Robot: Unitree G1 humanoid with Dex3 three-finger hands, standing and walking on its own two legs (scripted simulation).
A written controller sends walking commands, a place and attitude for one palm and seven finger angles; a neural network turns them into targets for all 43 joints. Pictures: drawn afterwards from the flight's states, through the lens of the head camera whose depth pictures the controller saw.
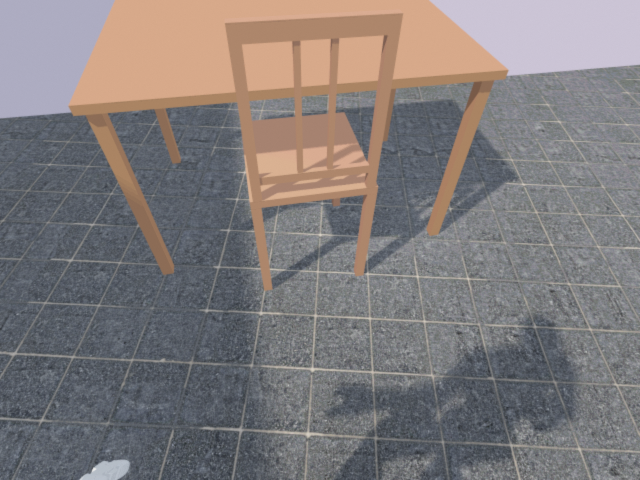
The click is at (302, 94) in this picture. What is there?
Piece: chair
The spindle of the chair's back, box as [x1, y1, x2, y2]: [292, 41, 302, 172]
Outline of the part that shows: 292,41 297,170 298,172 302,172 300,45 299,41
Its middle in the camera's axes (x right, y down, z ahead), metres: -0.06 -0.31 +0.96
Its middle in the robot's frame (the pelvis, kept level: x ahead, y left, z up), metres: +0.93 +0.11 -0.04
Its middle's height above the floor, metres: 0.73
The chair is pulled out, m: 0.00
